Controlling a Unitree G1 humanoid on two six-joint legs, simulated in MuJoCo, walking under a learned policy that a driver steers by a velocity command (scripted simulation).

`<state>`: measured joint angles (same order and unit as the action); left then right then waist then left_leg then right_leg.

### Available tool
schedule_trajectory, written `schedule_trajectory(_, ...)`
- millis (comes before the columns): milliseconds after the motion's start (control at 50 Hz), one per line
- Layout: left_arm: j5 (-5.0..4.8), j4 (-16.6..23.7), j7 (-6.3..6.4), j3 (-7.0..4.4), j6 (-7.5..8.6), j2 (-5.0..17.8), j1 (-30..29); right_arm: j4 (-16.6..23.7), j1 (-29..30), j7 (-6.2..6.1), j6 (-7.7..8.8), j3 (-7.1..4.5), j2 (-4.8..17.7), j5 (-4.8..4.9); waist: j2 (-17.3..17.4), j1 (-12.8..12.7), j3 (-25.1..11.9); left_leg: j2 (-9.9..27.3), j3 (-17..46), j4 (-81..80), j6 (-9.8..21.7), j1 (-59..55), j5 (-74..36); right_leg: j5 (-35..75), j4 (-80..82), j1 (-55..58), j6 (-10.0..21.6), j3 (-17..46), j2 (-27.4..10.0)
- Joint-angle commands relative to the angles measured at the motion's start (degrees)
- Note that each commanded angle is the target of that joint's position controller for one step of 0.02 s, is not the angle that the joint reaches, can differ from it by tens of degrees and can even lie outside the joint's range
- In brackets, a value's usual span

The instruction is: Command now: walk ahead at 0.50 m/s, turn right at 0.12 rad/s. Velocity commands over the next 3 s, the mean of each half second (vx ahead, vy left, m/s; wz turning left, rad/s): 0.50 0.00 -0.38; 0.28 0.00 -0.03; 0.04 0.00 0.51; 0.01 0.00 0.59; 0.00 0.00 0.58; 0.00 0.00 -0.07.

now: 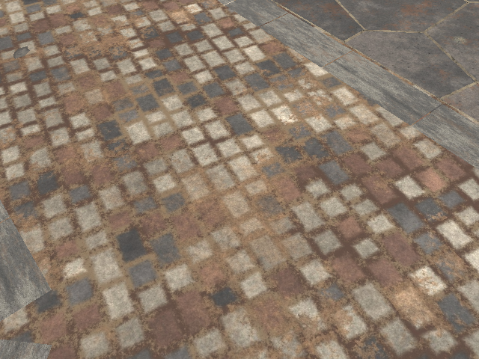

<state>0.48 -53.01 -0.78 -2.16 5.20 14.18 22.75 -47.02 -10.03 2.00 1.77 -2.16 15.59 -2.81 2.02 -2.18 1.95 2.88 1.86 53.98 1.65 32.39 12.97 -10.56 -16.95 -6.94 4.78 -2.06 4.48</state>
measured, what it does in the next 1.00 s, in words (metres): walks ahead: left foot, then right foot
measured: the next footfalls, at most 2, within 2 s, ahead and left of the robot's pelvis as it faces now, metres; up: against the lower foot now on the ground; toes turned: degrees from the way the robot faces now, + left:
left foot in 0.22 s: +0.27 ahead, +0.12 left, +0.00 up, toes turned -5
right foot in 0.72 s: +0.47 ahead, -0.16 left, +0.00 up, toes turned -24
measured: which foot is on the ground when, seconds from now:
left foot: up 0.00-0.20, down 0.22-0.72, up 0.74-1.00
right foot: down 0.00-0.22, up 0.24-0.70, down 0.72-1.00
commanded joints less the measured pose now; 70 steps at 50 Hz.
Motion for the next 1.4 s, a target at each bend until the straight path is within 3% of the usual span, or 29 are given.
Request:
schedule_trajectory(20,-0.33,2.01,0.04,-1.20,0.60,6.46,0.27,4.77,4.79,0.46,0.71,0.80,0.70,0.37,-5.99,1.09,1.94,0.60,-2.78,-10.02,-2.00,-0.23,-6.81,14.44,8.75,-3.39,7.69,11.77,-12.84)
schedule_trajectory(140,0.17,0.15,0.42,-1.86,-0.33,8.55,4.45,7.30,11.77,-0.48,1.58,1.01,2.56,1.34,-6.78,-0.62,0.94,-2.05,-3.16,-20.33,-1.88,-6.50,-7.57,21.04,2.64,0.88,6.14,14.85,-14.40)
schedule_trajectory(200,-0.02,0.38,0.62,-2.22,-0.65,9.13,2.82,4.27,0.85,-1.68,2.93,-0.34,5.46,0.95,-4.77,4.82,-3.46,-3.42,-2.49,-28.78,0.56,-23.15,-4.52,24.19,-10.14,-1.00,3.74,14.59,-11.82)
schedule_trajectory(220,-0.64,1.77,0.43,-1.79,-0.41,7.18,1.70,2.83,-7.89,-2.55,3.72,-1.53,9.23,-0.28,-0.13,8.50,-9.60,5.02,5.99,-30.92,3.20,-35.64,0.45,16.72,-23.37,-7.82,2.24,11.61,-8.13)
schedule_trajectory(240,-2.09,4.26,0.55,-0.57,-0.37,1.27,3.92,3.15,-12.81,-3.22,3.44,-2.68,14.18,-1.35,9.75,8.75,-16.37,20.25,24.72,-34.60,6.72,-49.59,8.20,-10.37,-39.65,-23.39,0.02,4.85,-1.09)
schedule_trajectory(260,-1.06,4.23,1.03,-1.65,-1.26,5.42,6.06,2.69,-11.64,-3.05,2.32,-3.04,13.49,-0.01,11.41,6.86,-16.42,23.85,36.11,-38.71,10.47,-45.90,13.45,-20.14,-47.96,-29.93,0.52,4.41,-1.11)
schedule_trajectory(280,-0.04,3.25,1.00,-2.26,-2.07,7.02,3.81,3.55,-7.59,-2.73,2.06,-1.76,7.78,0.57,4.27,5.14,-8.79,20.74,29.63,-39.69,9.74,-39.49,16.65,-15.88,-50.88,-31.27,0.91,6.27,-4.77)
schedule_trajectory(300,0.23,3.39,0.33,-2.13,-2.27,5.49,1.27,3.78,-4.47,-2.45,2.39,-1.07,4.67,1.02,2.21,4.19,-3.59,17.65,21.87,-41.54,8.75,-33.26,11.43,-11.77,-49.87,-30.75,0.46,6.14,-6.45)
schedule_trajectory(340,1.11,3.66,-0.54,-2.33,-3.33,4.34,-0.34,3.11,-3.31,-2.61,3.21,-0.53,2.56,1.08,4.00,2.25,-0.65,13.67,11.42,-43.74,6.61,-27.38,-0.13,-8.39,-47.69,-28.18,-0.70,5.28,-8.52)
schedule_trajectory(420,1.51,6.13,-1.88,-2.15,-4.83,2.69,-5.29,0.89,-6.50,-2.51,4.85,-1.19,3.42,1.94,2.69,1.35,-0.51,13.04,2.43,-45.42,7.45,-27.55,-13.02,-2.43,-47.40,-31.38,-2.18,4.32,-9.43)
schedule_trajectory(600,1.73,13.08,-3.90,-0.39,-4.58,1.28,-22.64,-2.95,-12.37,-2.68,4.32,-1.69,5.07,1.58,1.85,4.19,4.12,11.59,-11.21,-44.57,5.79,-28.97,-24.64,8.89,-22.89,-27.52,-0.99,-2.17,-8.05)
schedule_trajectory(660,2.50,11.95,-2.66,-0.16,-3.66,1.08,-20.28,-5.93,-15.64,-2.76,3.32,-1.46,5.96,1.73,3.17,3.32,2.58,11.76,-11.59,-36.84,5.29,-32.86,-47.49,3.99,-17.29,-19.76,1.23,-4.12,-3.47)
schedule_trajectory(700,3.41,7.19,-1.54,-0.86,-2.15,3.02,-8.30,-7.06,-14.99,-2.88,2.61,-1.35,6.82,2.46,2.84,-2.22,-3.72,9.21,-12.06,-22.70,3.49,-32.47,-50.21,9.69,-8.74,-5.16,3.41,-3.74,-1.16)
schedule_trajectory(720,4.55,4.89,-0.77,-1.63,-1.27,6.42,-1.73,-6.41,-15.62,-2.77,2.70,-0.75,5.37,3.15,0.09,-4.49,-9.44,6.54,-11.97,-12.11,2.06,-24.36,-35.59,25.84,-8.61,8.91,4.47,0.36,-7.62)
schedule_trajectory(740,5.05,4.38,0.00,-2.75,-1.11,12.00,2.66,-4.25,-20.17,-2.40,2.67,0.99,-1.94,4.41,-13.35,-3.12,-21.07,-0.64,-11.94,8.95,0.16,-7.22,15.76,62.44,-17.37,30.81,11.74,18.37,-28.94)
schedule_trajectory(760,0.85,4.67,0.73,-3.47,-1.74,13.01,4.44,-6.13,-21.48,-3.35,1.52,-0.28,2.25,5.94,-10.55,-5.01,-30.55,-5.69,-0.15,19.97,-0.18,-4.88,26.31,72.56,-15.66,32.03,16.86,24.98,-32.99)
schedule_trajectory(780,-0.21,5.22,1.22,-3.00,-2.17,11.27,-0.53,-5.56,-16.99,-3.50,1.07,-1.03,3.64,5.34,-6.92,-3.25,-23.82,-2.83,3.21,19.38,0.10,-3.64,21.88,64.81,-11.39,23.90,14.31,17.26,-29.54)
schedule_trajectory(820,0.00,5.72,1.73,-0.70,-2.01,4.02,-9.65,-5.45,-12.54,-3.50,0.50,-1.08,2.22,2.99,-5.77,0.84,-7.55,0.37,0.90,12.32,-0.16,-2.54,15.37,49.18,-4.71,7.68,8.73,9.90,-24.02)
schedule_trajectory(840,-0.23,5.81,2.13,-0.27,-2.03,2.77,-11.40,-5.98,-13.66,-3.24,-0.53,-1.41,1.94,1.78,-6.17,2.67,-5.08,0.73,0.09,10.75,-0.62,-6.06,12.79,45.68,-2.46,1.58,6.95,6.41,-22.29)
schedule_trajectory(940,0.57,5.96,2.52,-0.84,-1.37,4.42,-12.80,-5.28,-14.65,-2.44,-3.46,-2.11,-0.77,1.34,-7.26,5.66,-5.65,-0.59,-2.48,8.95,-1.73,-9.79,6.90,34.77,0.83,-7.25,7.95,-1.38,-21.18)
schedule_trajectory(1020,0.95,5.44,2.93,-1.15,-2.61,4.70,-11.93,-1.69,-7.17,-1.45,-4.79,-1.91,-0.54,0.93,-9.98,3.76,-3.17,0.70,-4.08,-2.18,-1.61,-9.21,2.89,13.15,2.94,-9.02,7.46,-3.41,-20.97)
schedule_trajectory(1160,1.04,5.07,2.62,-2.92,-5.10,8.84,-10.35,2.71,-3.67,-0.65,-4.80,-2.21,0.86,1.33,-8.21,2.31,-3.47,-0.81,-7.10,-15.36,0.93,-14.19,8.83,4.11,-3.35,-6.03,5.69,-2.65,-25.18)
schedule_trajectory(1200,1.38,4.32,2.47,-3.22,-6.03,8.29,-8.40,2.14,-6.70,-1.08,-3.44,-2.60,2.30,1.23,-1.65,3.59,-3.70,-1.04,-3.45,-28.68,2.61,-21.55,1.16,-1.73,-13.23,-9.32,-0.11,-6.32,-21.70)
schedule_trajectory(1220,1.62,5.37,1.91,-2.57,-6.66,4.70,-6.33,2.74,-7.80,-1.85,-2.54,-3.77,8.28,0.70,13.66,2.67,-3.20,11.99,14.53,-37.54,5.44,-24.84,-10.56,-15.87,-29.08,-17.46,-4.63,-11.86,-14.57)
schedule_trajectory(1240,0.79,9.03,2.70,-2.03,-7.48,3.73,-12.30,2.48,-9.87,-2.27,-2.65,-5.46,14.09,1.28,18.42,5.25,-0.22,19.64,26.56,-38.87,14.42,-22.37,-23.06,-27.34,-37.89,-27.08,-6.47,-5.93,-4.94)
schedule_trajectory(1260,1.08,8.80,2.84,-2.22,-8.16,5.38,-13.71,1.91,-11.24,-2.54,-2.88,-5.11,11.35,1.68,7.77,5.08,-0.51,17.43,22.01,-37.73,15.55,-23.36,-23.51,-24.42,-43.90,-27.92,-6.82,-0.29,-6.70)
schedule_trajectory(1280,0.36,8.28,2.59,-2.34,-8.12,5.01,-12.96,2.43,-8.14,-2.76,-3.11,-4.48,9.45,2.01,5.38,3.34,-0.53,14.00,17.75,-37.20,14.38,-22.44,-21.59,-19.58,-45.00,-27.56,-6.61,1.44,-6.88)
schedule_trajectory(1340,1.43,6.93,2.09,-2.83,-7.25,6.19,-10.88,5.23,-0.79,-2.69,-3.43,-3.52,6.38,2.53,4.25,1.03,-3.82,7.85,12.21,-35.83,11.58,-24.85,-24.63,-11.36,-45.82,-26.02,-6.37,2.46,-6.22)
schedule_trajectory(1400,0.87,7.60,2.02,-2.72,-7.68,5.30,-11.36,4.97,-3.33,-2.33,-2.84,-3.80,7.34,2.68,2.03,1.79,-5.41,7.61,13.50,-35.31,11.92,-27.21,-24.78,-10.64,-44.28,-26.05,-7.12,3.35,-5.82)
